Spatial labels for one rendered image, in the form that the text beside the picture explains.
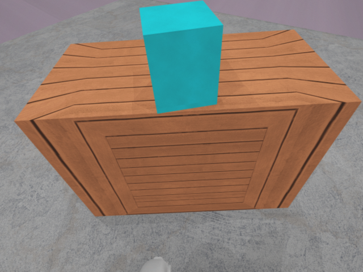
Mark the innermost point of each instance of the left robot thigh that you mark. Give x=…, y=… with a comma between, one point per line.
x=156, y=265

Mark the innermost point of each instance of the pedestal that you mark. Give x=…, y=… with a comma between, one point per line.
x=279, y=109

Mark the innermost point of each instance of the carton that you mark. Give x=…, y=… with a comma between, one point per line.
x=183, y=44

